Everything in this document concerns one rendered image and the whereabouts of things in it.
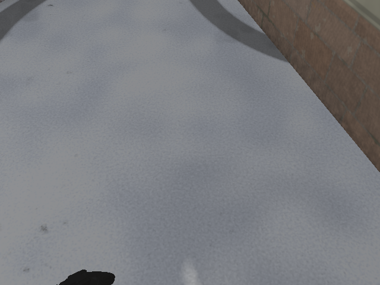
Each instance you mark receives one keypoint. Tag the left robot hand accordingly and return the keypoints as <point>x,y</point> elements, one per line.
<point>89,278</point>

